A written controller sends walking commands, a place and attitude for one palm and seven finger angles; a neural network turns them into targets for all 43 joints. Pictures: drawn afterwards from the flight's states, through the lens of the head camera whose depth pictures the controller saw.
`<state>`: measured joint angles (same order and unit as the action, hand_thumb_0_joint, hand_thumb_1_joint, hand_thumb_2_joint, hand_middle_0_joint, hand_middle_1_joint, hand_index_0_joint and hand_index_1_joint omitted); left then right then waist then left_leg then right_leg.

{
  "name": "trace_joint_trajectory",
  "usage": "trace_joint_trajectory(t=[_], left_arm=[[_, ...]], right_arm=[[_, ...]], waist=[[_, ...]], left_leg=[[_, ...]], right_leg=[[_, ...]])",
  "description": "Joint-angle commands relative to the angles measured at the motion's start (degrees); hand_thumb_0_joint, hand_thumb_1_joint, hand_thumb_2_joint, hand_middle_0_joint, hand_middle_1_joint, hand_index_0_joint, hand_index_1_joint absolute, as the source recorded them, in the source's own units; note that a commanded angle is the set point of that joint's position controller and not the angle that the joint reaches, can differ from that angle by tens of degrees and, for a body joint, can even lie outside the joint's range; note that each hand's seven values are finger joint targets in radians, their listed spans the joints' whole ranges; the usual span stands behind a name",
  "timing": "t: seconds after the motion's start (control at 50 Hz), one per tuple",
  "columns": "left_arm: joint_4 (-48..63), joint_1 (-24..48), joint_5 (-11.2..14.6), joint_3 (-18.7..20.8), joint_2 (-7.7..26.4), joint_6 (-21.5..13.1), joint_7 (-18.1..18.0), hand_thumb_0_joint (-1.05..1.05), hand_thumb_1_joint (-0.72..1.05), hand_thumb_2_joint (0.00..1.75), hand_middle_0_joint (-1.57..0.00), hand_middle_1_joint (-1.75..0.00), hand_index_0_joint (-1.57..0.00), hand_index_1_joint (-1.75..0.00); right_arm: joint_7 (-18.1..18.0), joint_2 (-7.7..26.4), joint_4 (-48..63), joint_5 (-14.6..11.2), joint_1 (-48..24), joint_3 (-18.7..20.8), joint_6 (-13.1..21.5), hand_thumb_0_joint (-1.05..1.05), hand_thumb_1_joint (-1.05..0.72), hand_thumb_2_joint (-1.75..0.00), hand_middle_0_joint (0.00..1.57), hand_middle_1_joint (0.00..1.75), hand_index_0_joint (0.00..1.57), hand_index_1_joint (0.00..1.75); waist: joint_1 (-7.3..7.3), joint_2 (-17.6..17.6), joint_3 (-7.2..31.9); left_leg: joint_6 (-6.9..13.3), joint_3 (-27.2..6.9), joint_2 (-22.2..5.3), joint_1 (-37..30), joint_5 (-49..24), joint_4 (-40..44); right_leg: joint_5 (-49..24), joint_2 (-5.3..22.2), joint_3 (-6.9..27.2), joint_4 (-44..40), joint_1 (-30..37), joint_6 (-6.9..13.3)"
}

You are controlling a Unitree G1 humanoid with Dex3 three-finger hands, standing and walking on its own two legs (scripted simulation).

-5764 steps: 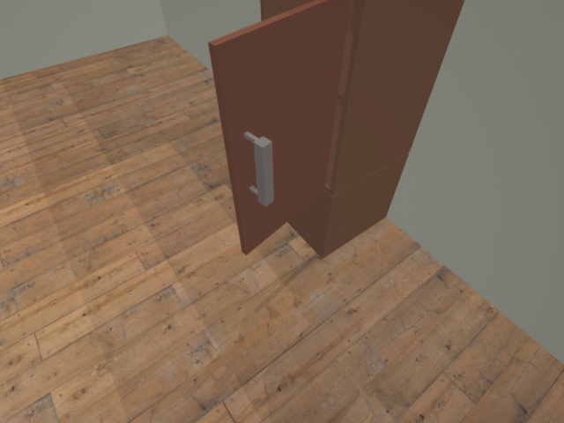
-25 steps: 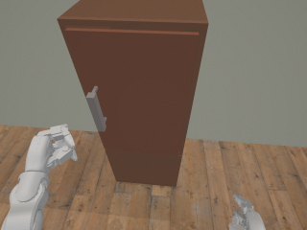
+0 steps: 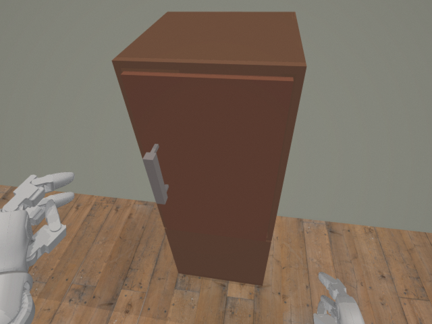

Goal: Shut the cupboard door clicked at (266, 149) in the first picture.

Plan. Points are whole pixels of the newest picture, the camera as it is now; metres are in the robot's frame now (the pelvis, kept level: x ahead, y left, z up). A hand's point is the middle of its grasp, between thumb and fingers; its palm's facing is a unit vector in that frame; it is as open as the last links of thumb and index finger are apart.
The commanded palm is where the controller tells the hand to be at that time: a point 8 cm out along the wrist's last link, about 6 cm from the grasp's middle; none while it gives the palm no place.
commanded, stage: draw the hand back to the body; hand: left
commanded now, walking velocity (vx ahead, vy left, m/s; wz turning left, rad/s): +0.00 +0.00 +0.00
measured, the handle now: (158, 174) +0.49 +0.23 -0.03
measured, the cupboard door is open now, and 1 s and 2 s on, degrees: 0 0 0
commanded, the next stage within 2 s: step back with the hand held close in 0.46 s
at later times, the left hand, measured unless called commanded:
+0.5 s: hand (51, 233) +0.18 +0.26 +0.17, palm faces +0.46 -0.80 -0.38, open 7.4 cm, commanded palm +0.14 +0.29 +0.18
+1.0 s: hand (29, 236) +0.17 +0.28 +0.17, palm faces +0.41 -0.77 -0.48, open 7.4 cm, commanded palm +0.11 +0.32 +0.18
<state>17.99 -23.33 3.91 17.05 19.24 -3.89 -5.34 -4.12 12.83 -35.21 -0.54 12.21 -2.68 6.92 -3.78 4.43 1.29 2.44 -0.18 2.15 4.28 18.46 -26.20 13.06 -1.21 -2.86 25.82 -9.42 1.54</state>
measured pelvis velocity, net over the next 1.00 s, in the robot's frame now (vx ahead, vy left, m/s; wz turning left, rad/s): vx -0.03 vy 0.02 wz -0.03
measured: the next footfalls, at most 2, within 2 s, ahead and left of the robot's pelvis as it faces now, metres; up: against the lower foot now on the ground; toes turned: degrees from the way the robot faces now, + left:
none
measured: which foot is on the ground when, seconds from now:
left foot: down 0.00-1.00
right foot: down 0.00-1.00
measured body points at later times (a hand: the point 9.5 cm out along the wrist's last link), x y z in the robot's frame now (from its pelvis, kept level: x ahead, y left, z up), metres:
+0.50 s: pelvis -0.01 +0.00 +0.00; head -0.04 -0.03 +0.45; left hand +0.15 +0.30 +0.19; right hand +0.17 -0.22 -0.09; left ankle -0.04 +0.09 -0.74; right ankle +0.01 -0.10 -0.74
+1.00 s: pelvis -0.03 +0.02 -0.01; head -0.04 +0.02 +0.44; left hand +0.14 +0.32 +0.20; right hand +0.12 -0.24 -0.09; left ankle -0.04 +0.09 -0.74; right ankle +0.01 -0.10 -0.74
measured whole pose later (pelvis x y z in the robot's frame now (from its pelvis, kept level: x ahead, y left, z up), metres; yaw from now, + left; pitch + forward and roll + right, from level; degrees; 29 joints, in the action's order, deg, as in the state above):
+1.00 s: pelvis -0.03 +0.02 -0.01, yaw -2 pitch +0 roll +0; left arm 26.9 -30.6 3.0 24.8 24.5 -8.9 -7.8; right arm -4.6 13.8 -32.3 -0.6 12.5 1.0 -0.3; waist 0.2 0.9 1.2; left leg 4.2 2.6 3.8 13.3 17.4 -30.8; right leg 10.9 0.3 0.1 31.4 -19.5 -0.1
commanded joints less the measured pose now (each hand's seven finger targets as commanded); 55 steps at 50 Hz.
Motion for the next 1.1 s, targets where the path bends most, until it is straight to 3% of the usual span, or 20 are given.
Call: trace_joint_trajectory(t=[0.0,0.06,0.12,0.18,0.32,0.44,0.56,0.58,0.6,0.62,0.64,0.68,0.72,0.8,0.82,0.9,0.94,0.98,1.04,1.08], left_arm=[[14.3,3.3,0.5,9.5,12.3,-3.9,-0.8,0.00,0.90,0.90,-0.28,-0.39,-0.28,-0.39],[17.2,3.2,0.5,10.5,12.5,-4.4,-1.1,0.00,0.90,0.90,-0.20,-0.30,-0.20,-0.30],[13.5,2.5,0.4,7.9,9.7,-3.9,-0.9,0.00,0.90,0.90,-0.20,-0.30,-0.20,-0.30],[12.2,4.0,0.3,7.8,9.8,-3.9,-1.1,0.00,0.90,0.90,-0.20,-0.30,-0.20,-0.30],[17.2,5.3,0.0,9.5,12.4,-4.9,-1.9,0.00,0.90,0.90,-0.20,-0.30,-0.20,-0.30],[13.6,3.9,0.1,9.6,11.6,-4.6,-1.7,0.00,0.90,0.90,-0.20,-0.30,-0.20,-0.30],[12.1,3.8,0.3,9.0,10.6,-4.9,-1.1,0.00,0.90,0.90,-0.20,-0.30,-0.20,-0.30],[16.3,10.4,-0.4,15.5,17.1,-7.5,-2.1,0.00,0.90,0.90,-0.20,-0.30,-0.20,-0.30],[14.8,9.6,-0.7,16.0,17.4,-8.5,-2.3,0.00,0.90,0.90,-0.20,-0.30,-0.20,-0.30],[11.7,3.3,-0.7,12.1,12.7,-8.3,-2.1,0.00,0.90,0.90,-0.20,-0.30,-0.20,-0.30],[12.2,1.5,-1.0,10.7,11.5,-8.6,-2.1,0.00,0.90,0.90,-0.20,-0.30,-0.20,-0.30],[12.7,-2.0,-0.9,10.5,11.1,-9.2,-2.4,0.00,0.90,0.90,-0.20,-0.30,-0.20,-0.30],[14.6,-4.7,-0.8,11.5,12.0,-9.7,-2.9,0.00,0.90,0.90,-0.20,-0.30,-0.20,-0.30],[20.6,-5.3,-0.5,15.6,16.3,-9.9,-4.0,0.00,0.90,0.90,-0.20,-0.30,-0.20,-0.30],[21.3,-5.6,-0.5,15.4,15.9,-9.9,-4.0,0.00,0.90,0.90,-0.20,-0.30,-0.20,-0.30],[21.2,-5.5,-0.4,16.2,16.3,-9.0,-3.8,0.00,0.90,0.90,-0.20,-0.30,-0.20,-0.30],[20.2,-5.8,-0.5,14.8,14.5,-8.7,-3.6,0.00,0.90,0.90,-0.20,-0.30,-0.20,-0.30],[18.2,-6.1,-0.7,14.3,13.4,-8.6,-3.5,0.00,0.90,0.90,-0.20,-0.30,-0.20,-0.30],[16.8,-5.3,-1.3,14.2,13.0,-8.9,-3.5,0.00,0.90,0.90,-0.20,-0.30,-0.20,-0.30],[15.8,-4.0,-1.7,13.9,12.8,-9.1,-3.5,0.00,0.90,0.90,-0.20,-0.30,-0.20,-0.30]], right_arm=[[-0.1,5.7,9.1,0.2,-7.1,3.1,3.2,0.00,-0.90,-0.90,0.20,0.30,0.20,0.30],[0.1,5.3,9.0,0.2,-7.2,3.1,3.2,0.00,-0.90,-0.90,0.20,0.30,0.20,0.30],[0.1,5.7,8.4,0.1,-6.9,3.2,2.9,0.00,-0.90,-0.90,0.20,0.30,0.20,0.30],[-0.1,5.9,8.2,0.1,-7.0,3.4,2.4,0.00,-0.90,-0.90,0.20,0.30,0.20,0.30],[-0.6,5.5,8.4,0.4,-7.9,3.4,3.5,0.00,-0.90,-0.90,0.20,0.30,0.20,0.30],[-0.5,5.2,7.8,0.3,-8.1,3.3,3.4,0.00,-0.90,-0.90,0.20,0.30,0.20,0.30],[-0.2,5.4,7.9,0.1,-7.9,3.5,2.9,0.00,-0.90,-0.90,0.20,0.30,0.20,0.30],[0.0,7.6,10.1,-0.4,-6.9,4.5,1.8,0.00,-0.90,-0.90,0.20,0.30,0.20,0.30],[0.0,6.7,9.2,-0.3,-6.2,4.4,1.3,0.00,-0.90,-0.90,0.20,0.30,0.20,0.30],[0.1,6.7,8.6,0.0,-6.3,4.7,0.7,0.00,-0.90,-0.90,0.20,0.30,0.20,0.30],[0.5,6.7,8.6,0.2,-6.1,4.8,0.1,0.00,-0.90,-0.90,0.20,0.30,0.20,0.30],[0.8,6.8,8.9,0.0,-5.6,5.2,-0.7,0.00,-0.90,-0.90,0.20,0.30,0.20,0.30],[0.7,6.9,9.2,-0.1,-5.6,5.4,-1.4,0.00,-0.90,-0.90,0.20,0.30,0.20,0.30],[-0.4,8.2,11.0,0.0,-6.7,5.9,-2.7,0.00,-0.90,-0.90,0.20,0.30,0.20,0.30],[-0.7,7.9,11.6,0.0,-6.5,5.9,-3.1,0.00,-0.90,-0.90,0.20,0.30,0.20,0.30],[-1.1,8.2,12.5,0.2,-6.1,6.4,-4.0,0.00,-0.90,-0.90,0.20,0.30,0.20,0.30],[-0.9,8.2,12.7,0.2,-5.2,6.5,-4.2,0.00,-0.90,-0.90,0.20,0.30,0.20,0.30],[-0.8,8.4,12.7,0.3,-5.1,6.6,-4.2,0.00,-0.90,-0.90,0.20,0.30,0.20,0.30],[-0.8,8.5,12.8,0.2,-5.1,6.5,-4.2,0.00,-0.90,-0.90,0.20,0.30,0.20,0.30],[-0.9,8.4,13.0,0.0,-4.9,6.4,-4.2,0.00,-0.90,-0.90,0.20,0.30,0.20,0.30]], waist=[[-0.32,-0.7,3.1],[-0.29,1.3,3.2],[0.48,-1.6,0.1],[0.66,-1.8,-1.1],[-0.25,1.4,4.3],[-0.16,-0.3,-1.3],[-0.05,-1.3,-1.6],[2.59,-2.1,-2.4],[2.77,-4.1,-2.3],[3.35,-6.1,-1.6],[3.43,-7.1,0.0],[3.74,-5.8,3.6],[3.90,-3.7,6.9],[3.47,0.2,10.9],[3.36,0.7,11.4],[3.18,1.4,10.5],[3.36,1.0,8.4],[3.45,1.4,5.3],[3.85,-0.2,2.6],[4.23,-3.4,1.2]], left_leg=[[-1.9,-1.0,-3.7,5.7,-22.3,4.8],[-2.1,-0.9,-3.5,5.4,-21.1,5.2],[-1.9,-1.0,-3.7,6.0,-18.4,5.9],[-1.4,-0.9,-3.5,6.5,-14.1,6.4],[-1.2,-1.0,-3.0,5.1,-14.6,6.4],[-1.3,-0.7,-3.1,7.0,-13.8,6.8],[-1.1,-0.6,-3.3,6.7,-11.9,7.2],[0.2,-2.2,-4.2,11.0,-6.1,3.7],[0.2,-2.9,-3.4,10.4,-3.3,1.1],[0.4,-2.8,-3.2,8.7,-3.5,-1.4],[0.1,-2.9,-3.2,9.1,-3.6,-2.6],[-0.1,-2.9,-3.6,9.4,-5.2,-3.4],[-0.5,-3.1,-4.4,9.0,-7.8,-1.6],[-1.0,-5.6,-7.5,9.8,-23.4,2.4],[-1.3,-6.2,-8.3,10.9,-28.8,2.4],[-2.7,-6.2,-9.5,12.8,-37.3,1.1],[-2.8,-7.0,-10.6,15.5,-33.5,2.4],[-1.2,-8.0,-11.7,21.1,-23.6,4.8],[1.3,-8.6,-11.8,29.5,-7.9,6.5],[2.4,-8.4,-10.7,34.0,3.0,6.3]], right_leg=[[-14.0,2.3,2.1,-2.8,7.5,0.1],[-12.9,2.4,2.1,-2.9,7.9,0.1],[-10.6,2.4,1.9,-3.7,6.1,-0.1],[-6.9,2.4,2.1,-4.5,4.9,-0.2],[-8.0,2.7,2.5,-4.0,8.3,0.1],[-7.0,2.4,2.8,-5.1,6.4,0.1],[-4.7,2.4,2.8,-5.7,5.8,-0.1],[-4.4,5.9,11.8,-9.1,1.4,0.6],[-1.4,8.6,14.2,-11.3,-0.6,1.6],[-0.1,10.3,15.6,-12.4,-3.1,2.3],[0.5,11.4,15.9,-12.3,-3.1,2.8],[-3.1,12.9,15.4,-10.2,-2.0,3.5],[-8.3,12.5,13.6,-6.8,-0.6,3.2],[-20.7,6.9,7.6,3.2,3.1,0.5],[-23.8,5.9,6.4,5.5,4.7,0.0],[-24.9,4.8,6.5,9.0,4.0,-0.3],[-18.9,4.1,6.4,10.1,3.2,-0.4],[-13.8,3.4,6.6,11.1,3.4,-0.9],[-13.5,3.7,8.1,11.3,5.8,-1.3],[-13.0,4.5,9.9,10.4,6.8,-1.1]])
